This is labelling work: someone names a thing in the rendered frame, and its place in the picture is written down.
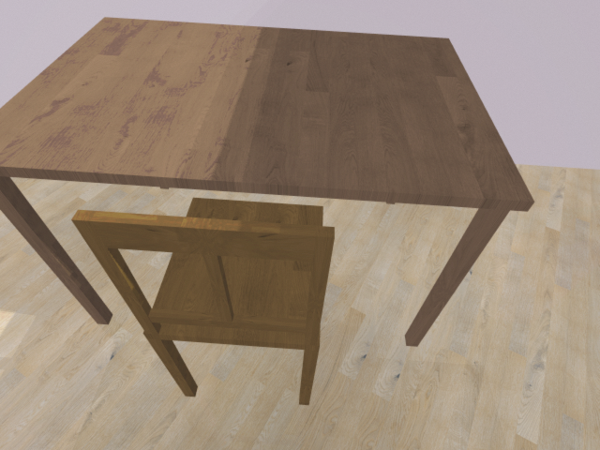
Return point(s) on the table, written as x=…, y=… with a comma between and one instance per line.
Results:
x=281, y=111

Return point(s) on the chair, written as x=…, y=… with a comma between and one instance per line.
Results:
x=241, y=273

